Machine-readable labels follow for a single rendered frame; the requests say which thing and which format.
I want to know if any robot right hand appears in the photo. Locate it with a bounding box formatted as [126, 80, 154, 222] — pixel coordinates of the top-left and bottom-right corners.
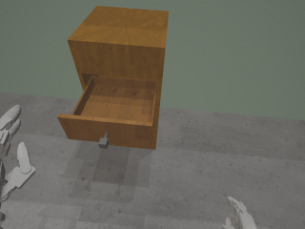
[222, 197, 257, 229]

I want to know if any drawer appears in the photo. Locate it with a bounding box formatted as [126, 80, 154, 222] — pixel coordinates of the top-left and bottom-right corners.
[57, 75, 158, 148]

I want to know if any robot left hand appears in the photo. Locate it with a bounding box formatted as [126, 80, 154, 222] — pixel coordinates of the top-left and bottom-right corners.
[0, 104, 35, 209]

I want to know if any handle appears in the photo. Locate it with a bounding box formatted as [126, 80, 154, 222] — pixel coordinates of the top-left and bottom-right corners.
[98, 132, 109, 149]

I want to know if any cabinet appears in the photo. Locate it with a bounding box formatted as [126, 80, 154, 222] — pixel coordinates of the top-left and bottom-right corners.
[67, 6, 169, 150]

